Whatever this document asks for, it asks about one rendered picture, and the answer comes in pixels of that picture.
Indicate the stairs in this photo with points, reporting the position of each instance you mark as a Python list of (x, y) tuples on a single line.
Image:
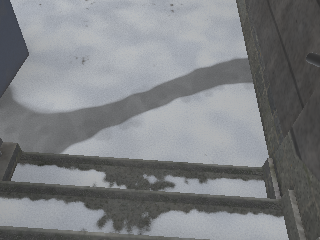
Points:
[(76, 197)]

